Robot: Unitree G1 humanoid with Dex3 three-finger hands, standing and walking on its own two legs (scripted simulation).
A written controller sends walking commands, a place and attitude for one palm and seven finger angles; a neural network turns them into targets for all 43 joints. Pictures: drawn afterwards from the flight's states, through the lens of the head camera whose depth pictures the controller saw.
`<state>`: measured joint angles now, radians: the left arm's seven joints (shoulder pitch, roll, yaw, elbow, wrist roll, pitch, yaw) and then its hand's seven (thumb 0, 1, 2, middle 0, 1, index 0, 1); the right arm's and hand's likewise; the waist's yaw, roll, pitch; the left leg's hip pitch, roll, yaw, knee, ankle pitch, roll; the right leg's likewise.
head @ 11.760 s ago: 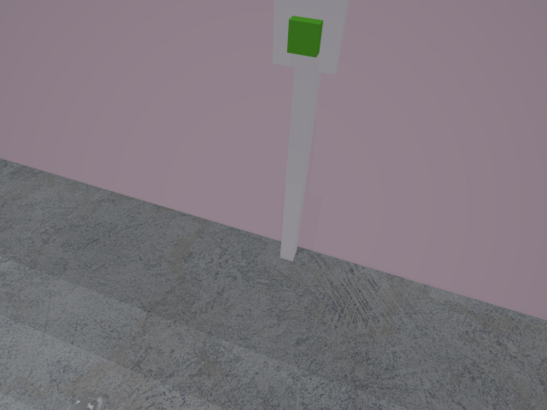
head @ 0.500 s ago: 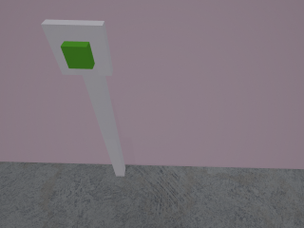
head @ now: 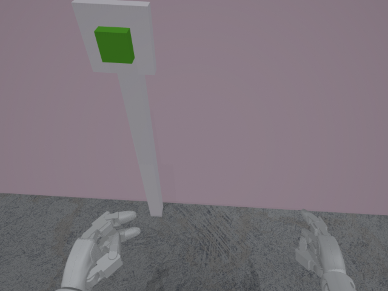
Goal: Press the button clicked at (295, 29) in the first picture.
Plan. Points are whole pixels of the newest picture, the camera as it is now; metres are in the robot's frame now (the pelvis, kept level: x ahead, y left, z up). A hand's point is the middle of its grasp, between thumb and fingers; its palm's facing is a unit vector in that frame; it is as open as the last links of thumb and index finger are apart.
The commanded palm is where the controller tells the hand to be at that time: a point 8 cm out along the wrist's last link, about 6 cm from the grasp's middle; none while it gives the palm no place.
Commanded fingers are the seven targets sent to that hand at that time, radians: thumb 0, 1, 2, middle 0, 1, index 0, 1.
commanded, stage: raise the hand and make a fist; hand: left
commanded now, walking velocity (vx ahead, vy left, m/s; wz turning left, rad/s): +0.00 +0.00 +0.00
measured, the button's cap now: (116, 44) +0.58 +0.22 +0.23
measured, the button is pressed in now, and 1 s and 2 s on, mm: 0 0 0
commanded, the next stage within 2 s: aim a knuckle at the button in 1.58 s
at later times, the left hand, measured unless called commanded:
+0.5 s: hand (74, 214) +0.22 +0.22 +0.11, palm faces +0.14 -0.99 -0.08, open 3.1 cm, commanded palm +0.18 +0.25 +0.12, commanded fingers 0.00 0.90 0.90 -1.30 -1.50 -1.30 -1.50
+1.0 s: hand (52, 176) +0.24 +0.23 +0.19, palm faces +0.03 -1.00 -0.09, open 3.1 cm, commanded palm +0.20 +0.28 +0.20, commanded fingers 0.00 0.90 0.90 -1.30 -1.50 -1.30 -1.50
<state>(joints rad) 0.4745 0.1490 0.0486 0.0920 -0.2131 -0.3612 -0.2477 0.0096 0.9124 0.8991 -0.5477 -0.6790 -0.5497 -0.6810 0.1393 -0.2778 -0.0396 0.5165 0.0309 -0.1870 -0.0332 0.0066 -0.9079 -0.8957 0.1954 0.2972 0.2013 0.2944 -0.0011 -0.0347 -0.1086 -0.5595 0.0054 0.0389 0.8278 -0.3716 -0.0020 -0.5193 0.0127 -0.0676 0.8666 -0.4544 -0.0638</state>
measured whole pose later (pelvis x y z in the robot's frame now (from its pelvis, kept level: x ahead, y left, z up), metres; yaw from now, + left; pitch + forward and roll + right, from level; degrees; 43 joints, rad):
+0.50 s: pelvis +0.00 +0.02 +0.01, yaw +0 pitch +3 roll -1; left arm 0.44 0.23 0.17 -0.24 -0.25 -0.16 -0.08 0.02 0.90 0.90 -1.21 -1.40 -1.20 -1.40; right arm 0.32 -0.22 0.05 0.58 0.03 -0.20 -0.06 0.01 -0.90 -0.90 0.20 0.30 0.21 0.30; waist 0.00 0.02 -0.07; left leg -0.46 0.01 0.04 0.75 -0.35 0.02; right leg -0.40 0.02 -0.07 0.73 -0.39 -0.04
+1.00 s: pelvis +0.02 +0.03 +0.03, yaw +2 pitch -2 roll -1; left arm 0.21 0.31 0.25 -0.29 -0.30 0.17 -0.27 0.02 0.90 0.90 -1.30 -1.50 -1.30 -1.50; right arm 0.19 -0.24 0.10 0.59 0.06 -0.23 -0.08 0.01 -0.90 -0.90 0.20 0.30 0.20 0.30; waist 0.06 0.05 -0.05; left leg -0.25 -0.01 0.01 0.57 -0.29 0.03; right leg -0.17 0.01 -0.09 0.54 -0.33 -0.03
